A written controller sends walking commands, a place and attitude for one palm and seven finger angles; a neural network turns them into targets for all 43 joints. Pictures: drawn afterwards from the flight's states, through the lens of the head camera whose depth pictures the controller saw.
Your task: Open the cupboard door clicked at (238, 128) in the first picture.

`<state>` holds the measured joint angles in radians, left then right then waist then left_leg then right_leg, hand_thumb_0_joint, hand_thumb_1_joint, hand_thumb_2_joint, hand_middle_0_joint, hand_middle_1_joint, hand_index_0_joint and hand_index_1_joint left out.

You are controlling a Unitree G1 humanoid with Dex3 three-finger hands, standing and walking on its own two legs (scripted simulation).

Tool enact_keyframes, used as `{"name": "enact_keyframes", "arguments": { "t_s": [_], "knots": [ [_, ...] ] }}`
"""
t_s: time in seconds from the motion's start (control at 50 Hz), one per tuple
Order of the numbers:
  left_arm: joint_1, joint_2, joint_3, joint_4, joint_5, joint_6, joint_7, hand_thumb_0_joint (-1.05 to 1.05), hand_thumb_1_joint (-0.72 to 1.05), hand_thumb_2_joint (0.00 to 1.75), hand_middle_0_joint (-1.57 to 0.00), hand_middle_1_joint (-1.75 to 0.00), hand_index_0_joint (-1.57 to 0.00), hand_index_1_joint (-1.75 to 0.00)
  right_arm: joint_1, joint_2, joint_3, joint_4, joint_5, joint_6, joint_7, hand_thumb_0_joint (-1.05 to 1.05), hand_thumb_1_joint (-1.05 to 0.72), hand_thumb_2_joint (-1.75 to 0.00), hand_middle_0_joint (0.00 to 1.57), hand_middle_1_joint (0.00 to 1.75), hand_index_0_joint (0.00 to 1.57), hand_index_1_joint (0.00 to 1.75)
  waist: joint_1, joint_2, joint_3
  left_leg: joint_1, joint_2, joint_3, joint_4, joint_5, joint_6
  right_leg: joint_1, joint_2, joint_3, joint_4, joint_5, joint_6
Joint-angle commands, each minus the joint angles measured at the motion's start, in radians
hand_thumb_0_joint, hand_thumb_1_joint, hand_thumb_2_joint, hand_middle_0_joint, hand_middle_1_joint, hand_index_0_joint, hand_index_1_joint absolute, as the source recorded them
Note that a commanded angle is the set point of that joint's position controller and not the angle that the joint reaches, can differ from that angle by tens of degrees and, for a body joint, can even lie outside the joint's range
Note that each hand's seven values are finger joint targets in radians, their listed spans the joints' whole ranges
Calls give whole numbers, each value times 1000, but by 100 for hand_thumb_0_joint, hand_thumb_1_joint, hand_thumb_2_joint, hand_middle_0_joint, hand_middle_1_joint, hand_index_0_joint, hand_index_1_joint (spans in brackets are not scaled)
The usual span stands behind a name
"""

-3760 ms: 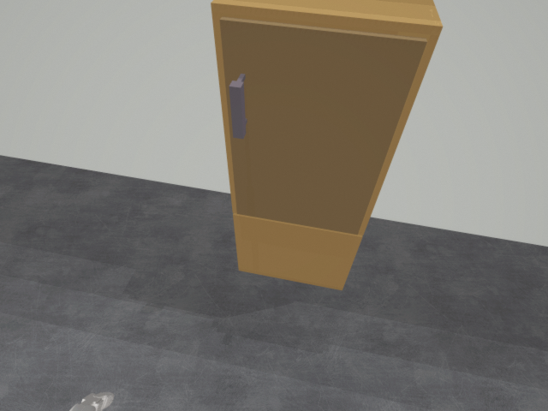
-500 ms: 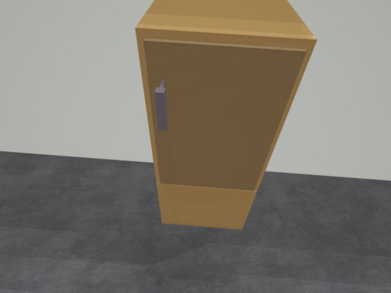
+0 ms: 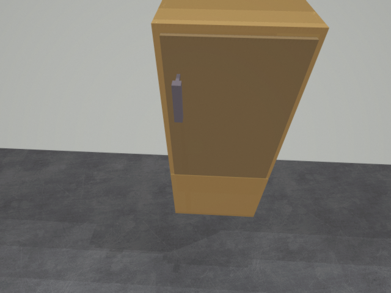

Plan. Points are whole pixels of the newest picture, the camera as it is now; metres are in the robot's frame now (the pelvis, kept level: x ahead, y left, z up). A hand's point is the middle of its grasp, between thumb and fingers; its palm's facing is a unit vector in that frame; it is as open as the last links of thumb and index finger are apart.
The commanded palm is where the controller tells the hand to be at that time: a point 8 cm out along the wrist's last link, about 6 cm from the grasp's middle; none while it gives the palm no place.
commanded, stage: come to a stop and stand still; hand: left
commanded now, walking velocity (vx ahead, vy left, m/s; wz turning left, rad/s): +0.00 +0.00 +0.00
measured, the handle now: (178, 98) +0.62 +0.09 +0.06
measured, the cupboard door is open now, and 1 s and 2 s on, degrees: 0 0 0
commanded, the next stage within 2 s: look again from close up in 0.06 s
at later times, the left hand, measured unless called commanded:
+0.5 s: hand out of the picture +0.00 +0.14 -0.17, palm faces +0.03 -0.99 -0.16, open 7.3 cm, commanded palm none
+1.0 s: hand out of the picture +0.07 +0.12 -0.17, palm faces -0.01 -0.98 -0.18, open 7.3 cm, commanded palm none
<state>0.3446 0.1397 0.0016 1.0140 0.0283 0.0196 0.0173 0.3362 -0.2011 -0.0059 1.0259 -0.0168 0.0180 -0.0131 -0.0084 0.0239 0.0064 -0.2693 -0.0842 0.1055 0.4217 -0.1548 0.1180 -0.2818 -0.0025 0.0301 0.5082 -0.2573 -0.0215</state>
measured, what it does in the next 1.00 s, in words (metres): shifts its weight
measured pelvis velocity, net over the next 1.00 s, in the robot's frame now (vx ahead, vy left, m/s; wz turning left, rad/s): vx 0.07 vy -0.06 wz -0.01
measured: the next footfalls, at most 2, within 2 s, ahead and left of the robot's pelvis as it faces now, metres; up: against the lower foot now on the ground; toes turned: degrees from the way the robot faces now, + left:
left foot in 1.80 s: +0.11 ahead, +0.06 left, +0.00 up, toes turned +1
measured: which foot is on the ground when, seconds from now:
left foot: down 0.00-1.00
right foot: down 0.00-1.00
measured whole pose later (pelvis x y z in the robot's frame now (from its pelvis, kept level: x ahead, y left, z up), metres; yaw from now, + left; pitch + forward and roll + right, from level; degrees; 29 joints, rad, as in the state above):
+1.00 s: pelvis +0.07 -0.06 +0.00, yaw +0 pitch +1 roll +2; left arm 0.30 0.15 0.01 1.09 0.03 0.01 0.02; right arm 0.29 -0.14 0.01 1.12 -0.02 -0.03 -0.05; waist -0.01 -0.03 0.00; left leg -0.20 -0.04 0.09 0.43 -0.26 0.05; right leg -0.22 0.04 0.02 0.53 -0.32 -0.05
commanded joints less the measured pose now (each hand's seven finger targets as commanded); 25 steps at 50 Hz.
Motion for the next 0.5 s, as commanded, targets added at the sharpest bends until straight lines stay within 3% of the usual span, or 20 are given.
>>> {"name": "enact_keyframes", "arguments": {
  "t_s": [0.0, 0.26, 0.34, 0.48],
  "knots": [
    [61, 98, 18, -15, -4, -17, 10, 0, 90, 90, -20, -30, -20, -30, -38, -101, -22, -55, 0, -29, -10, 0, -90, -90, 20, 30, 20, 30, 23, 14, 64, -79, 223, -312, -262, -432, -49, 12, -27, 32, -34, -86, -32],
    [65, 78, 7, 42, -3, -32, 13, 0, 90, 90, -20, -30, -20, -30, -14, -79, -16, 2, 2, -39, -13, 0, -90, -90, 20, 30, 20, 30, 12, -15, 84, -46, 216, -299, -246, -366, -53, -3, -53, 60, -83, -48, -32],
    [56, 70, 2, 51, -5, -40, 14, 0, 90, 90, -20, -30, -20, -30, -8, -70, -14, 10, 3, -44, -14, 0, -90, -90, 20, 30, 20, 30, 4, -50, 71, -9, 208, -279, -219, -288, -55, -9, -65, 77, -107, -15, -33],
    [45, 74, -4, 65, -8, -47, 14, 0, 90, 90, -20, -30, -20, -30, -7, -62, -5, 25, 5, -56, -16, 0, -90, -90, 20, 30, 20, 30, 0, -37, 52, 30, 199, -243, -187, -179, -58, 12, -75, 87, -121, 49, -30]
  ]
}}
